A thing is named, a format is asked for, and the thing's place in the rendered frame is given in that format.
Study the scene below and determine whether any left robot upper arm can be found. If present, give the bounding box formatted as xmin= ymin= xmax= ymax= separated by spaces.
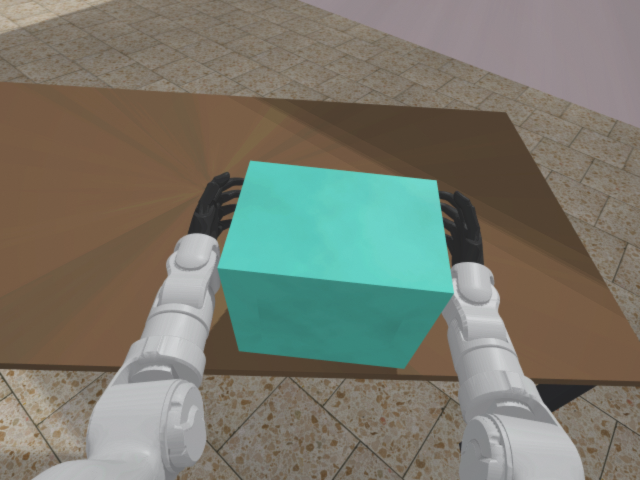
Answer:
xmin=32 ymin=379 xmax=207 ymax=480

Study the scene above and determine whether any right robot forearm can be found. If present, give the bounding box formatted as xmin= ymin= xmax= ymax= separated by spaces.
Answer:
xmin=441 ymin=262 xmax=585 ymax=480

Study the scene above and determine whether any robot right hand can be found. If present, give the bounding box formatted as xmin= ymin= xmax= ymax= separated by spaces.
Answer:
xmin=438 ymin=191 xmax=484 ymax=267

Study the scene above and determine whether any carton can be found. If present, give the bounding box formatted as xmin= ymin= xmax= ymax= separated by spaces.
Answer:
xmin=217 ymin=161 xmax=454 ymax=369

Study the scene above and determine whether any left robot forearm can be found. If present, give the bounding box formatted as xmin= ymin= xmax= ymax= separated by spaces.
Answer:
xmin=86 ymin=233 xmax=221 ymax=459

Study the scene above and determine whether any table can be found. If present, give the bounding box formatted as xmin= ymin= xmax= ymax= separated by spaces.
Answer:
xmin=0 ymin=82 xmax=640 ymax=452

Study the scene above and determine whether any robot left hand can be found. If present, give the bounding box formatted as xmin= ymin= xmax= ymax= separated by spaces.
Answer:
xmin=187 ymin=172 xmax=244 ymax=240

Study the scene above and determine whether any right robot upper arm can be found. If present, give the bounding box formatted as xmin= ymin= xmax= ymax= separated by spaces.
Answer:
xmin=459 ymin=413 xmax=584 ymax=480

